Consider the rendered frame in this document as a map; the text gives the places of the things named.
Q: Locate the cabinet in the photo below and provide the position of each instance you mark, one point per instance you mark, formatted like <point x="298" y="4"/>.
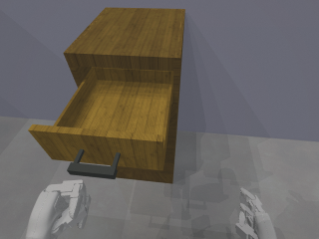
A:
<point x="136" y="39"/>

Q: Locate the robot left hand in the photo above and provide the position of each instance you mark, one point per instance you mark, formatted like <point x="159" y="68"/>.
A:
<point x="68" y="199"/>

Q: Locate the drawer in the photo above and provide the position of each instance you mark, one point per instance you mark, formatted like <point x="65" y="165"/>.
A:
<point x="113" y="110"/>

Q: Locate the robot right hand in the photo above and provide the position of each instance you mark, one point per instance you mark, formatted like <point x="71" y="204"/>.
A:
<point x="260" y="224"/>

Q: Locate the handle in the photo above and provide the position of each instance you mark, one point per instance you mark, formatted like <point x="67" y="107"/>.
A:
<point x="92" y="170"/>

